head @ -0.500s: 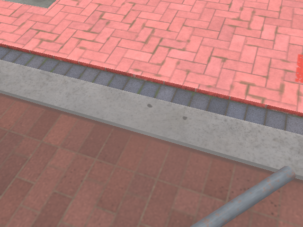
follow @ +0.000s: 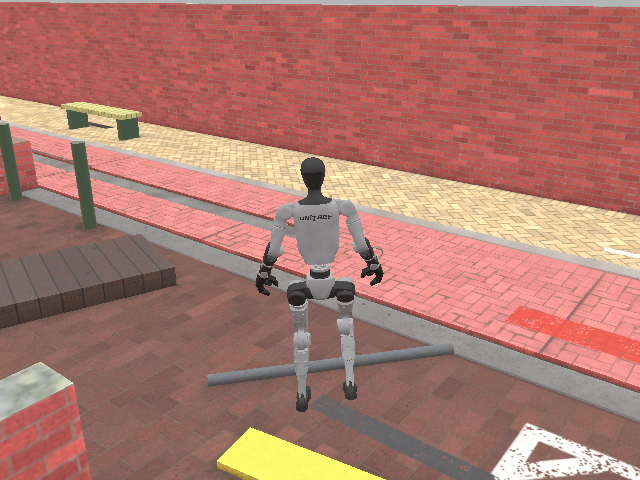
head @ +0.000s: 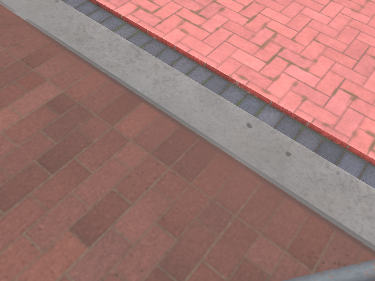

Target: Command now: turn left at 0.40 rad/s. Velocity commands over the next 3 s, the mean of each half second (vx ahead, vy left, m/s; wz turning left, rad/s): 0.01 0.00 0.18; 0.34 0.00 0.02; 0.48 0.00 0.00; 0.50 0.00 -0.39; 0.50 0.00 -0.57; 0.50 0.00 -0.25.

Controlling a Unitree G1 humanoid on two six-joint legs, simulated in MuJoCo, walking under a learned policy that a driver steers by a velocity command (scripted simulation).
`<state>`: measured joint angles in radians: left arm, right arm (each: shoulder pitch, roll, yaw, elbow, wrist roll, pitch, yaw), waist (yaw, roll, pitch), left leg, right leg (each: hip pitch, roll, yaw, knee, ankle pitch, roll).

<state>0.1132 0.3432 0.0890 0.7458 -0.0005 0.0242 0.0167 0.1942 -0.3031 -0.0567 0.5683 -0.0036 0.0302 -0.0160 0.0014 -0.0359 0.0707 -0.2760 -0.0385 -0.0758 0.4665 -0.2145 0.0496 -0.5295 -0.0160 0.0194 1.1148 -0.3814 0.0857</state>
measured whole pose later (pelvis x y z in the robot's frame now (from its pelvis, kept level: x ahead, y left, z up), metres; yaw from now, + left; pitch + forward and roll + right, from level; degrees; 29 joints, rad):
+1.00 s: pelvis +0.18 +0.00 +0.00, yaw +4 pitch +3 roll -1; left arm 0.09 0.26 0.03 0.68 -0.02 -0.07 -0.05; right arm 0.51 -0.19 -0.02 0.84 0.00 -0.04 -0.01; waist -0.08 -0.02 0.01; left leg 0.05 -0.01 -0.01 0.19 -0.29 0.04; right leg -0.71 -0.08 -0.04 1.00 -0.16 0.01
